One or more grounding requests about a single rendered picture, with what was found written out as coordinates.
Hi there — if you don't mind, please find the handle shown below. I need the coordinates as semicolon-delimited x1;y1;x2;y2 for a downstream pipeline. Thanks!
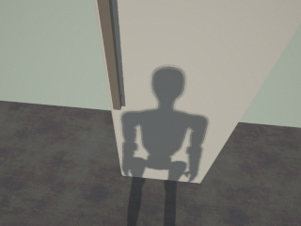
97;0;122;110

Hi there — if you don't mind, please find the fridge door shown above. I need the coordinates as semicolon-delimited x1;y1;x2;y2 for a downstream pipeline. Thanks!
95;0;301;184

